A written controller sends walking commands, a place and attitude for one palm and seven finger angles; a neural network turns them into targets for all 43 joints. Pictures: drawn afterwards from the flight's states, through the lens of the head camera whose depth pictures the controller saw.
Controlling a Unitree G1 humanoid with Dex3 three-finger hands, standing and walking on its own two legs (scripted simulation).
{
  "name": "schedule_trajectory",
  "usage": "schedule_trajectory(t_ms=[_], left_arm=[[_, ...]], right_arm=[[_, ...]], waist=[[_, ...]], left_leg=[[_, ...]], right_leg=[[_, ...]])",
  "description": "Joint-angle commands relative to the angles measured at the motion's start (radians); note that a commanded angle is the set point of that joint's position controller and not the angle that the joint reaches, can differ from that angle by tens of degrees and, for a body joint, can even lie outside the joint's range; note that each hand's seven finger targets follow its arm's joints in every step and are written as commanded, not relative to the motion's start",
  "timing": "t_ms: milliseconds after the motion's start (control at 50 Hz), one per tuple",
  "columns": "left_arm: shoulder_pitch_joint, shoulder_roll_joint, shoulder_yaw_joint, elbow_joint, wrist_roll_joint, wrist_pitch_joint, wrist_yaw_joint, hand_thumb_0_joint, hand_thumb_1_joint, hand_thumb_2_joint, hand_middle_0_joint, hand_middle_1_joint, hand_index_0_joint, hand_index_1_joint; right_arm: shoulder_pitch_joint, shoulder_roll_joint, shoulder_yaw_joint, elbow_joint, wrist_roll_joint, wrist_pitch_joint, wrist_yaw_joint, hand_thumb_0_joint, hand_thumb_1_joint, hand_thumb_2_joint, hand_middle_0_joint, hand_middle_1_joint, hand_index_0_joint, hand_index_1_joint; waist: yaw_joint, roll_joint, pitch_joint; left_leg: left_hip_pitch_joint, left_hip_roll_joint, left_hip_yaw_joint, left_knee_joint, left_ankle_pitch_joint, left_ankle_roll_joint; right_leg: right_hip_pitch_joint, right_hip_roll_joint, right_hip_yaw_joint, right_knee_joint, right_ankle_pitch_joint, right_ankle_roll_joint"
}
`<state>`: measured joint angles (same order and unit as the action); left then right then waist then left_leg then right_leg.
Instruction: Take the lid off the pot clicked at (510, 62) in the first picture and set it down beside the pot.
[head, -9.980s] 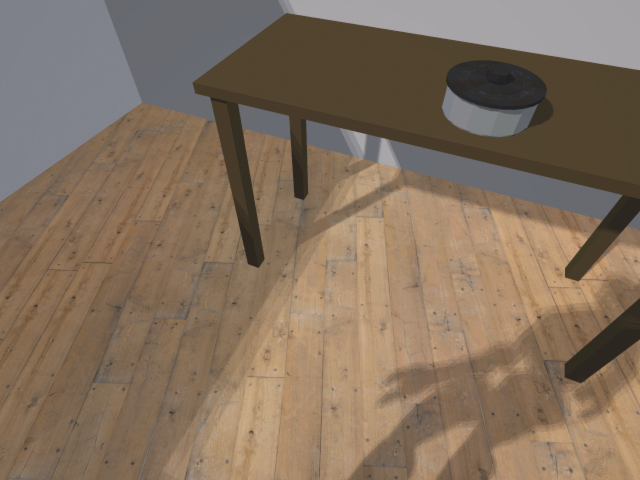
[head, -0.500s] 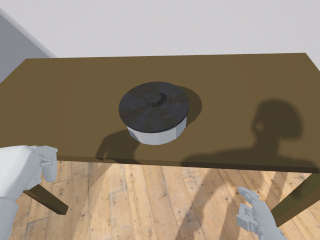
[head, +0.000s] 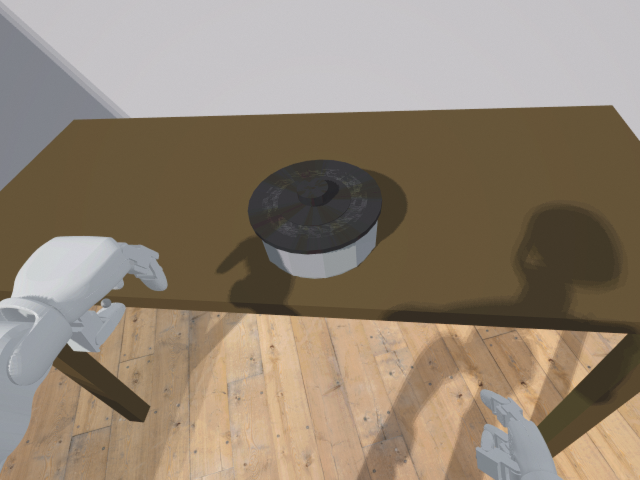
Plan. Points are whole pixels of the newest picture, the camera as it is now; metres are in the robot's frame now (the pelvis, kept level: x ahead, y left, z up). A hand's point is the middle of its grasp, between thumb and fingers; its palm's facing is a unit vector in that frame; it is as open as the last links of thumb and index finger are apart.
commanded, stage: reach forward and open the fingers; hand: left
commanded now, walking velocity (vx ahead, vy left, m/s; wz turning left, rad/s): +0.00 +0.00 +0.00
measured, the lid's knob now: (312, 191) +0.49 +0.08 +0.10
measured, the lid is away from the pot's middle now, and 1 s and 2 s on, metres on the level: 0.00 0.00 0.00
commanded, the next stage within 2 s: move the open hand above the knob in 0.36 s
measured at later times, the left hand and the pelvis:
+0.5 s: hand (152, 256) +0.29 +0.22 +0.17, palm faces -0.09 -0.01 -1.00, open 10.1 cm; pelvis -0.02 -0.01 +0.00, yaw -1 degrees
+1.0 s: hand (204, 226) +0.34 +0.18 +0.17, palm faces -0.11 -0.04 -0.99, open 10.1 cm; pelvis -0.01 -0.02 +0.00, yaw -1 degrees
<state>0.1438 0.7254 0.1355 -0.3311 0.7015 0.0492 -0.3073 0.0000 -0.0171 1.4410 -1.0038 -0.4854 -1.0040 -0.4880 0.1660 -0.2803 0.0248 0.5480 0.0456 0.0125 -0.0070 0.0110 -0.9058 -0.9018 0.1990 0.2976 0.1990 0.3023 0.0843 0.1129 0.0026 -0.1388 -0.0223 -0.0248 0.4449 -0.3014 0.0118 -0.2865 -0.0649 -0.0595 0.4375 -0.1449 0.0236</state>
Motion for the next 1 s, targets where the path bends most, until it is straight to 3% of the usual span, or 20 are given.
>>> schedule_trajectory(t_ms=[0,40,80,100,140,200,300,360,420,500,540,580,600,620,640,700,740,900,940,980], left_arm=[[-0.248,0.271,0.186,-0.092,0.022,0.026,0.040,0.000,-0.302,1.557,-0.875,-0.152,-0.875,-0.152],[-0.353,0.235,0.124,-0.082,0.022,0.027,0.031,0.000,-0.363,1.584,-0.851,-0.081,-0.851,-0.081],[-0.367,0.250,0.130,-0.070,0.030,0.037,0.027,0.000,-0.361,1.578,-0.850,-0.081,-0.850,-0.081],[-0.328,0.266,0.159,-0.045,0.030,0.047,0.030,0.000,-0.360,1.576,-0.850,-0.081,-0.850,-0.081],[-0.425,0.246,0.114,-0.056,0.034,0.047,0.016,0.000,-0.359,1.573,-0.849,-0.081,-0.849,-0.081],[-0.433,0.257,0.128,-0.022,0.038,0.066,0.016,0.000,-0.358,1.569,-0.849,-0.081,-0.849,-0.081],[-0.483,0.247,0.107,0.030,0.046,0.084,0.003,0.000,-0.357,1.566,-0.848,-0.081,-0.848,-0.081],[-0.589,0.220,0.053,0.052,0.050,0.086,-0.008,0.000,-0.357,1.566,-0.848,-0.081,-0.848,-0.081],[-0.662,0.257,0.069,-0.001,0.059,0.083,-0.010,0.000,-0.357,1.565,-0.848,-0.081,-0.848,-0.081],[-0.632,0.215,0.048,0.126,0.061,0.114,-0.019,0.000,-0.356,1.564,-0.848,-0.081,-0.848,-0.081],[-0.703,0.187,0.000,0.104,0.063,0.111,-0.030,0.000,-0.356,1.564,-0.848,-0.081,-0.848,-0.081],[-0.720,0.168,-0.024,0.085,0.065,0.116,-0.032,0.000,-0.356,1.564,-0.848,-0.081,-0.848,-0.081],[-0.711,0.219,0.031,0.076,0.066,0.119,-0.027,0.000,-0.356,1.564,-0.848,-0.081,-0.848,-0.081],[-0.750,0.224,0.018,0.073,0.072,0.116,-0.033,0.000,-0.356,1.564,-0.848,-0.081,-0.848,-0.081],[-0.780,0.200,-0.008,0.079,0.075,0.120,-0.033,0.000,-0.356,1.564,-0.848,-0.081,-0.848,-0.081],[-0.783,0.228,0.026,0.114,0.082,0.134,-0.028,0.000,-0.356,1.564,-0.848,-0.081,-0.848,-0.081],[-0.762,0.163,-0.030,0.159,0.080,0.144,-0.037,0.000,-0.356,1.564,-0.848,-0.081,-0.848,-0.081],[-0.890,0.151,-0.059,0.138,0.089,0.162,-0.031,0.000,-0.356,1.564,-0.848,-0.081,-0.848,-0.081],[-0.946,0.111,-0.112,0.185,0.097,0.168,-0.031,0.000,-0.356,1.564,-0.848,-0.081,-0.848,-0.081],[-0.974,0.100,-0.128,0.172,0.107,0.173,-0.025,0.000,-0.356,1.564,-0.848,-0.081,-0.848,-0.081]], right_arm=[[-0.163,-0.107,-0.036,-0.189,0.007,-0.063,-0.006,0.000,-0.900,-0.900,0.200,0.300,0.200,0.300],[-0.159,-0.100,-0.032,-0.182,0.004,-0.059,-0.011,0.000,-0.900,-0.900,0.200,0.300,0.200,0.300],[-0.161,-0.105,-0.033,-0.181,0.003,-0.059,-0.009,0.000,-0.900,-0.900,0.200,0.300,0.200,0.300],[-0.167,-0.108,-0.034,-0.196,0.009,-0.064,-0.003,0.000,-0.900,-0.900,0.200,0.300,0.200,0.300],[-0.168,-0.105,-0.030,-0.189,0.009,-0.052,-0.006,0.000,-0.900,-0.900,0.200,0.300,0.200,0.300],[-0.174,-0.109,-0.034,-0.201,0.015,-0.058,-0.001,0.000,-0.900,-0.900,0.200,0.300,0.200,0.300],[-0.169,-0.112,-0.033,-0.199,0.018,-0.051,0.000,0.000,-0.900,-0.900,0.200,0.300,0.200,0.300],[-0.166,-0.110,-0.029,-0.186,0.017,-0.042,-0.009,0.000,-0.900,-0.900,0.200,0.300,0.200,0.300],[-0.180,-0.104,-0.024,-0.191,0.014,-0.047,-0.008,0.000,-0.900,-0.900,0.200,0.300,0.200,0.300],[-0.169,-0.111,-0.031,-0.184,0.025,-0.042,-0.003,0.000,-0.900,-0.900,0.200,0.300,0.200,0.300],[-0.168,-0.109,-0.027,-0.184,0.024,-0.027,-0.005,0.000,-0.900,-0.900,0.200,0.300,0.200,0.300],[-0.181,-0.104,-0.026,-0.188,0.021,-0.031,-0.004,0.000,-0.900,-0.900,0.200,0.300,0.200,0.300],[-0.184,-0.107,-0.032,-0.195,0.028,-0.037,0.002,0.000,-0.900,-0.900,0.200,0.300,0.200,0.300],[-0.184,-0.104,-0.023,-0.189,0.020,-0.029,-0.002,0.000,-0.900,-0.900,0.200,0.300,0.200,0.300],[-0.181,-0.100,-0.022,-0.186,0.022,-0.026,-0.002,0.000,-0.900,-0.900,0.200,0.300,0.200,0.300],[-0.182,-0.108,-0.028,-0.182,0.027,-0.026,0.005,0.000,-0.900,-0.900,0.200,0.300,0.200,0.300],[-0.172,-0.099,-0.026,-0.181,0.024,-0.014,0.004,0.000,-0.900,-0.900,0.200,0.300,0.200,0.300],[-0.202,-0.099,-0.026,-0.186,0.033,-0.006,0.012,0.000,-0.900,-0.900,0.200,0.300,0.200,0.300],[-0.183,-0.094,-0.022,-0.171,0.032,0.004,0.007,0.000,-0.900,-0.900,0.200,0.300,0.200,0.300],[-0.188,-0.092,-0.022,-0.169,0.030,0.004,0.008,0.000,-0.900,-0.900,0.200,0.300,0.200,0.300]], waist=[[-0.008,-0.035,-0.177],[-0.013,-0.026,-0.173],[-0.005,-0.015,-0.177],[-0.007,-0.045,-0.176],[-0.014,-0.043,-0.185],[-0.016,-0.031,-0.190],[-0.020,-0.073,-0.201],[-0.030,-0.075,-0.183],[-0.024,-0.045,-0.270],[-0.035,-0.098,-0.223],[-0.041,-0.109,-0.226],[-0.036,-0.074,-0.258],[-0.035,-0.093,-0.283],[-0.032,-0.073,-0.314],[-0.038,-0.085,-0.287],[-0.035,-0.097,-0.293],[-0.035,-0.119,-0.278],[-0.050,-0.111,-0.302],[-0.055,-0.120,-0.281],[-0.049,-0.080,-0.302]], left_leg=[[-0.090,0.005,0.000,-0.076,0.246,0.017],[-0.105,0.002,0.002,-0.097,0.220,0.016],[-0.111,0.002,0.003,-0.101,0.211,0.017],[-0.109,0.004,0.000,-0.080,0.203,0.018],[-0.125,0.003,0.007,-0.099,0.189,0.016],[-0.114,0.002,0.010,-0.076,0.188,0.018],[-0.130,-0.001,0.018,-0.067,0.186,0.019],[-0.150,-0.006,0.025,-0.087,0.147,0.021],[-0.134,-0.015,0.027,-0.077,0.188,0.021],[-0.142,-0.010,0.032,-0.052,0.181,0.020],[-0.155,-0.014,0.038,-0.071,0.168,0.021],[-0.140,-0.021,0.036,-0.067,0.191,0.024],[-0.128,-0.015,0.035,-0.042,0.202,0.024],[-0.141,-0.024,0.041,-0.061,0.211,0.025],[-0.144,-0.022,0.033,-0.065,0.208,0.024],[-0.133,-0.018,0.031,-0.047,0.229,0.022],[-0.154,-0.022,0.042,-0.056,0.228,0.024],[-0.128,-0.022,0.037,-0.040,0.226,0.027],[-0.142,-0.024,0.034,-0.065,0.200,0.024],[-0.120,-0.028,0.034,-0.066,0.228,0.026]], right_leg=[[0.180,0.051,-0.005,-0.020,0.001,-0.035],[0.183,0.040,-0.009,-0.025,-0.029,-0.033],[0.185,0.038,-0.003,-0.024,-0.034,-0.037],[0.179,0.050,0.004,-0.013,-0.034,-0.040],[0.193,0.039,0.000,-0.019,-0.049,-0.036],[0.179,0.049,0.012,-0.008,-0.037,-0.041],[0.189,0.046,0.020,-0.005,-0.021,-0.041],[0.181,0.036,0.015,-0.022,-0.062,-0.034],[0.239,0.031,0.025,-0.002,-0.013,-0.039],[0.198,0.038,0.032,0.000,0.002,-0.038],[0.211,0.029,0.022,-0.008,-0.006,-0.031],[0.223,0.027,0.025,0.000,0.023,-0.034],[0.232,0.033,0.037,0.017,0.041,-0.037],[0.266,0.026,0.031,0.016,0.047,-0.036],[0.250,0.026,0.023,0.012,0.047,-0.033],[0.246,0.033,0.031,0.026,0.078,-0.040],[0.251,0.024,0.027,0.019,0.083,-0.034],[0.237,0.031,0.033,0.035,0.091,-0.039],[0.229,0.027,0.021,0.021,0.053,-0.036],[0.230,0.028,0.020,0.028,0.080,-0.043]])
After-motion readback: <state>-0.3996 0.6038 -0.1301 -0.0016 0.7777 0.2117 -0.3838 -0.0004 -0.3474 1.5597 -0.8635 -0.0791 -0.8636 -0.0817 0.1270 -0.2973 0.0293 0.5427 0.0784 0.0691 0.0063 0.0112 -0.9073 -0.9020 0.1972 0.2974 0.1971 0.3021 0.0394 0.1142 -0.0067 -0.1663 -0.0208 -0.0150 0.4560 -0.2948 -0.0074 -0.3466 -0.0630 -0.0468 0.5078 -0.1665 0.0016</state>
